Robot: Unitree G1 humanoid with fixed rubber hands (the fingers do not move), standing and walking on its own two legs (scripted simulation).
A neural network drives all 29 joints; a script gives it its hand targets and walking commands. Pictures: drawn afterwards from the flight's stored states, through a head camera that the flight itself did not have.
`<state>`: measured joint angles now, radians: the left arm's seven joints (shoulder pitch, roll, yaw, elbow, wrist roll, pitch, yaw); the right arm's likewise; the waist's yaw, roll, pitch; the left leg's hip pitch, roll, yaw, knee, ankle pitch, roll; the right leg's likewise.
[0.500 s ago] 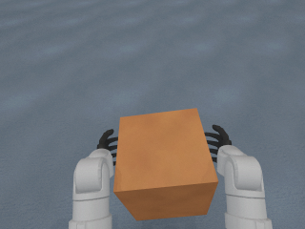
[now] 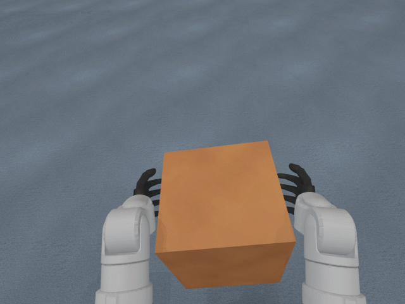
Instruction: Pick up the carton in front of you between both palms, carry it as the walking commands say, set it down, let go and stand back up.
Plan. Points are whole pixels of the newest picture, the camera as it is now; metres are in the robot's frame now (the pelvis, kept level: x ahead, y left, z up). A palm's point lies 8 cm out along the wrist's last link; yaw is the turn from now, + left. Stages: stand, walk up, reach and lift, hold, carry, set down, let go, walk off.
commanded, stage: carry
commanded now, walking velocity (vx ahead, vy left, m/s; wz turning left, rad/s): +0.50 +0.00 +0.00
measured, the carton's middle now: (224, 220) +0.29 -0.01 -0.01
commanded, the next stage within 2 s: none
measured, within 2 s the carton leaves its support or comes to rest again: neither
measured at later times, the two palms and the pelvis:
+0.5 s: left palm (154, 107) +0.57 +0.17 +0.07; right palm (265, 100) +0.57 -0.12 +0.08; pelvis +0.29 +0.04 +0.00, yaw -3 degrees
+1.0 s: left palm (168, 76) +0.69 +0.14 +0.09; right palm (270, 71) +0.68 -0.15 +0.09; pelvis +0.41 +0.01 +0.00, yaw -2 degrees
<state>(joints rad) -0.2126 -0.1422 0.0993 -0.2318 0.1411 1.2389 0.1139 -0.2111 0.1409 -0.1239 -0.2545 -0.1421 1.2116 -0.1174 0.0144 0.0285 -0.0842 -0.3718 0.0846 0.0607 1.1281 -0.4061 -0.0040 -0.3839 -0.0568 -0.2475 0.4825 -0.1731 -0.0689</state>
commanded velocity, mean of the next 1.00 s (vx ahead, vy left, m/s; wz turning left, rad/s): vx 0.09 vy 0.00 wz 0.00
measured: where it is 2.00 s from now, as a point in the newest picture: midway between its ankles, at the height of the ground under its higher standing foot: (220, 276)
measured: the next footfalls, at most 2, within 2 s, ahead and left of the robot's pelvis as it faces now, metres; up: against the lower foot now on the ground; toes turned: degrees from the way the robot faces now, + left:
left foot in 0.34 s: +0.41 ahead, +0.13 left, +0.00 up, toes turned -8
right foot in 0.64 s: +0.40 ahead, -0.11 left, +0.00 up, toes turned -1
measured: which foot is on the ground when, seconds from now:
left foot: up 0.00-0.32, down 0.34-1.00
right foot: down 0.00-0.36, up 0.38-0.62, down 0.64-1.00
